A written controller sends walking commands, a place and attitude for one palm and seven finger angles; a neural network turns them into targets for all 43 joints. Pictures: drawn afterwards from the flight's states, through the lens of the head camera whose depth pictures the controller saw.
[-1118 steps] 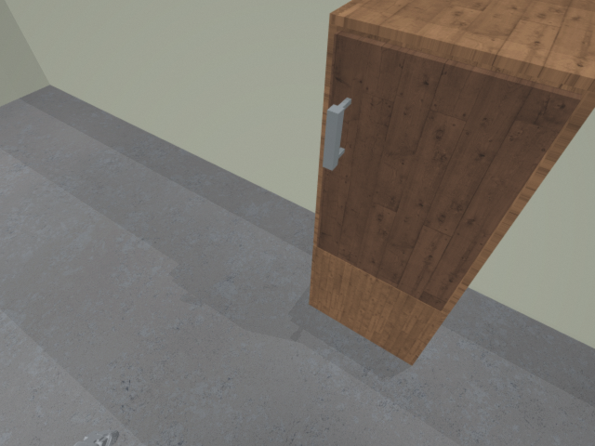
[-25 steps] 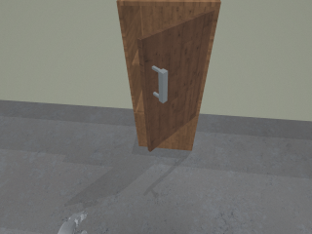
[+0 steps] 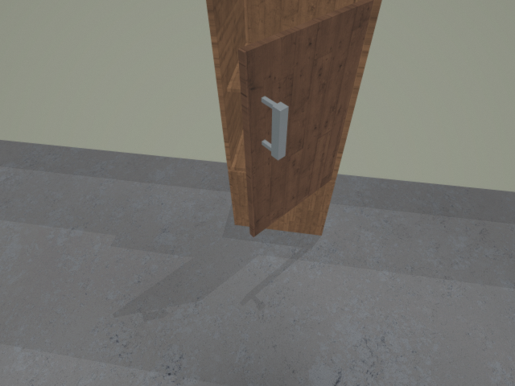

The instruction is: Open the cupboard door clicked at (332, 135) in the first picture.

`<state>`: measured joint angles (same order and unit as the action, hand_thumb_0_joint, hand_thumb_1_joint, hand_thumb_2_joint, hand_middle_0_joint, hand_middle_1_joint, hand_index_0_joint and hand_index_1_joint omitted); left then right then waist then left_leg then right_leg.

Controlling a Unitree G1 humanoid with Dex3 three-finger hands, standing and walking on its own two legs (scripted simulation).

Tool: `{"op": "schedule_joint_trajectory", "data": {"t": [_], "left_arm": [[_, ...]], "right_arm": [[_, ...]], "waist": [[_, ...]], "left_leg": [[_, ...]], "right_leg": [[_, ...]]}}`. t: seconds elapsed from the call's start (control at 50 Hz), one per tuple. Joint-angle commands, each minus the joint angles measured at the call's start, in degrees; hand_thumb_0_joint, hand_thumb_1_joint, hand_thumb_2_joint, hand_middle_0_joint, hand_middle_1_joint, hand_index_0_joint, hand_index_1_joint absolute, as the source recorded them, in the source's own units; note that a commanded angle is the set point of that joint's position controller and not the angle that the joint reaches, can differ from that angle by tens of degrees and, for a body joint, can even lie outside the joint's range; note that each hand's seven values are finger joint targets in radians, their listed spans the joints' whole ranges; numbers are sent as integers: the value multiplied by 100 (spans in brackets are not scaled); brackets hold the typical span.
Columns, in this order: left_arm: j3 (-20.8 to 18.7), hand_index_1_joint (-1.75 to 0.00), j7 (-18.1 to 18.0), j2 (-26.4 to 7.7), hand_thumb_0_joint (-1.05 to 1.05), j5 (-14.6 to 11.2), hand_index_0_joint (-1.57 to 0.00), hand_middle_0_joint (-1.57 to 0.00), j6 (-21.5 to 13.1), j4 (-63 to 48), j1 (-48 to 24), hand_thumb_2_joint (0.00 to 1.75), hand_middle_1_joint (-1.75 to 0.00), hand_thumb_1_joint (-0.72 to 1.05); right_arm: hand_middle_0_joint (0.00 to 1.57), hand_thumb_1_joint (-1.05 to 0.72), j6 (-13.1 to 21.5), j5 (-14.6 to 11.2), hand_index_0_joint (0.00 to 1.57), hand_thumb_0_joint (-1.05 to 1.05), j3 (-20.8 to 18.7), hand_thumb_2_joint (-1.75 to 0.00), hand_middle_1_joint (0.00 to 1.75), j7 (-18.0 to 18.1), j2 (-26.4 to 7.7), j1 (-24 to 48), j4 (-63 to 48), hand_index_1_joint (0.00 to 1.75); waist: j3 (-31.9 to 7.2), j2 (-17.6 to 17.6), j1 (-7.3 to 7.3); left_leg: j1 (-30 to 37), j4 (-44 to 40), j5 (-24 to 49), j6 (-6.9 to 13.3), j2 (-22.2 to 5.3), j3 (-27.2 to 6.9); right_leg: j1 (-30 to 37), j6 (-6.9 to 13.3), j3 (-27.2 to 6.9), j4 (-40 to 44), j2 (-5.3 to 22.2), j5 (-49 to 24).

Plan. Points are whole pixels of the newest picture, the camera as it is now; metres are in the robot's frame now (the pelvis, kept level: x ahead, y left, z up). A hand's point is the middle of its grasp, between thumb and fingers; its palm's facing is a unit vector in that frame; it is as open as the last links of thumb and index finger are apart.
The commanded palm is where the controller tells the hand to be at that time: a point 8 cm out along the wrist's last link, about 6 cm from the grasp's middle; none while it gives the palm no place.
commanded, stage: let the arm hang, fingers relaxed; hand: left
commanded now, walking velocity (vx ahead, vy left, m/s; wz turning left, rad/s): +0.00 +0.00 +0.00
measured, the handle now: (272, 128) +0.60 +0.00 +0.06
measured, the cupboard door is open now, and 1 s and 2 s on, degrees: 50 50 50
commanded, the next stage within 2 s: look to check the result in 0.38 s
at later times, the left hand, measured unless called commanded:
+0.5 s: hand out of the picture +0.02 +0.16 -0.17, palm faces +0.03 -0.98 -0.20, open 7.4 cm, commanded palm none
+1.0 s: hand out of the picture +0.03 +0.15 -0.17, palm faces +0.03 -0.98 -0.20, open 7.4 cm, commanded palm none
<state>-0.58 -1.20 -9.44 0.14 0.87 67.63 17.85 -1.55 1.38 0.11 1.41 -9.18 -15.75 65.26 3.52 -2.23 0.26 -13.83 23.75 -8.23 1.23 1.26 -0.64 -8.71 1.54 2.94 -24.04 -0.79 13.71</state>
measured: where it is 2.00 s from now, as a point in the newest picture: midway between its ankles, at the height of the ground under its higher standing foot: outside the picture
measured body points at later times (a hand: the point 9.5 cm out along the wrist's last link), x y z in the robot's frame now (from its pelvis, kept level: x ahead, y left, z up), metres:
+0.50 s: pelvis +0.02 -0.01 +0.00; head +0.03 -0.02 +0.45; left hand +0.02 +0.22 -0.16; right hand +0.00 -0.22 -0.17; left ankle +0.05 +0.10 -0.74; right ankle -0.01 -0.10 -0.74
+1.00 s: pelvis +0.03 -0.02 +0.00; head +0.05 -0.03 +0.45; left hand +0.03 +0.20 -0.16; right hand +0.04 -0.24 -0.16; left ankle +0.05 +0.10 -0.74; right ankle -0.01 -0.10 -0.74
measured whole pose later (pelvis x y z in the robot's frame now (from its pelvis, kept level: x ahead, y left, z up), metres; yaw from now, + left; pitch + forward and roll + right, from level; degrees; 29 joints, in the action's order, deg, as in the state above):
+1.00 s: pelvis +0.03 -0.02 +0.00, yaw +0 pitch -1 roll +0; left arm -0.7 -1.7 -7.8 0.0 -0.5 66.1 14.7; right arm -0.6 1.3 0.1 2.0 -9.1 -13.2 65.7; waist 3.2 -1.0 0.5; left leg -10.9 22.7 -10.6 -0.2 0.1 -0.7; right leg -5.3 2.8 2.8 -21.7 -2.0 15.3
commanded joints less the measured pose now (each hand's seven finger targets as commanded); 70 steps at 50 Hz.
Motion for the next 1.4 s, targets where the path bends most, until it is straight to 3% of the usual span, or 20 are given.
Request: {"op": "schedule_joint_trajectory", "data": {"t": [0.0, 0.08, 0.18, 0.24, 0.32, 0.4, 0.44, 0.56, 0.66, 0.72, 1.06, 1.16, 1.26, 1.3, 1.36, 1.38], "left_arm": [[-80, -30, -64, -600, 0, 28, -20, -20, -112, -208, 231, 90, -30, 90], [-92, -30, -81, -522, 0, 26, -20, -20, -126, -248, 182, 90, -30, 90], [-114, -30, -87, -493, 0, 28, -20, -20, -138, -296, 131, 90, -30, 90], [-127, -30, -94, -489, 0, 23, -20, -20, -155, -308, 123, 90, -30, 90], [-138, -30, -93, -512, 0, 21, -20, -20, -166, -330, 89, 90, -30, 90], [-124, -30, -91, -507, 0, 12, -20, -20, -158, -314, 63, 90, -30, 90], [-126, -30, -95, -526, 0, 17, -20, -20, -168, -317, 67, 90, -30, 90], [-122, -30, -103, -515, 0, 8, -20, -20, -197, -305, 100, 90, -30, 90], [-104, -30, -104, -511, 0, 4, -20, -20, -183, -275, 108, 90, -30, 90], [-110, -30, -109, -513, 0, 11, -20, -20, -201, -273, 124, 90, -30, 90], [-113, -30, -107, -577, 0, 0, -20, -20, -216, -290, 79, 90, -30, 90], [-289, -30, -96, -703, 0, 36, -20, -20, -66, -485, -24, 90, -30, 90], [-463, -30, -20, -829, 0, 71, -20, -20, 59, -823, -218, 90, -30, 90], [-496, -30, 15, -810, 0, 77, -20, -20, 82, -951, -290, 90, -30, 90], [-509, -30, 80, -703, 0, 90, -20, -20, 121, -1137, -387, 90, -30, 90], [-510, -30, 112, -668, 0, 90, -20, -20, 152, -1206, -450, 90, -30, 90]], "right_arm": [[20, -90, 86, -13, 20, 0, -90, -90, 30, 48, -487, -323, -140, 30], [20, -90, 103, -8, 20, 0, -90, -90, 30, 51, -405, -307, -119, 30], [20, -90, 129, -6, 20, 0, -83, -90, 30, 56, -347, -322, -95, 30], [20, -90, 145, -8, 20, 0, -89, -90, 30, 65, -339, -325, -106, 30], [20, -90, 153, -20, 20, 0, -90, -90, 30, 70, -369, -334, -117, 30], [20, -90, 140, -17, 20, 0, -82, -90, 30, 72, -368, -312, -91, 30], [20, -90, 137, -20, 20, 0, -88, -90, 30, 69, -359, -317, -95, 30], [20, -90, 159, -24, 20, 0, -79, -90, 30, 84, -410, -253, -82, 30], [20, -90, 144, -29, 20, 0, -65, -90, 30, 91, -406, -214, -70, 30], [20, -90, 154, -36, 20, 0, -80, -90, 30, 99, -459, -182, -86, 30], [20, -90, 172, -32, 20, 0, -70, -90, 30, 108, -507, -72, -76, 30], [20, -90, 55, -24, 20, 0, -208, -90, 30, 174, -590, -132, -169, 30], [20, -90, 13, -12, 20, 0, -363, -90, 30, 210, -737, -29, -506, 30], [20, -90, 24, 0, 20, 0, -409, -90, 30, 221, -843, -9, -627, 30], [20, -90, 54, 33, 20, 0, -487, -90, 30, 236, -1131, -61, -772, 30], [20, -90, 79, 49, 20, 0, -513, -90, 30, 230, -1210, -50, -832, 30]], "waist": [[167, 252, 37], [233, 90, 31], [267, 197, 13], [111, 52, 16], [83, 195, 8], [154, 118, 26], [136, 294, 31], [-81, 179, 33], [95, 151, 31], [-32, 269, 26], [-57, 234, 10], [19, 281, 45], [-75, 284, 57], [-100, -2, 62], [-212, -538, 44], [-191, -867, 24]], "left_leg": [[120, -563, -575, 100, -565, -563], [84, -547, -408, 86, -563, -549], [12, -524, -221, 78, -553, -534], [130, -454, 45, 78, -570, -509], [187, -422, 209, 77, -589, -509], [215, -437, 192, 71, -593, -510], [247, -392, 254, 68, -581, -471], [434, -337, 588, 70, -611, -438], [397, -361, 521, 59, -615, -434], [482, -333, 591, 66, -626, -421], [557, -354, 770, 42, -636, -364], [386, 85, 426, -28, -732, -29], [274, 300, 62, 7, -901, 79], [368, 149, -11, 105, -1115, -89], [461, -368, -44, 540, -1828, -734], [398, -645, 102, 772, -2181, -960]], "right_leg": [[-596, 196, -612, 661, 612, 601], [-579, 185, -593, 610, 607, 428], [-469, 177, -575, 597, 623, 279], [-353, 180, -581, 579, 640, 71], [-291, 171, -543, 569, 626, -85], [-313, 173, -574, 617, 635, -76], [-305, 173, -574, 650, 653, -105], [-154, 163, -585, 616, 672, -547], [-204, 153, -581, 671, 658, -469], [-137, 148, -581, 670, 656, -602], [27, 117, -596, 696, 688, -1063], [-175, 209, -919, 396, 707, -1471], [-490, 319, -1236, -29, 603, -1451], [-764, 258, -1200, -316, 413, -1236], [-1155, 99, -800, -1371, -13, -244], [-1301, 31, -524, -2031, -95, 886]]}}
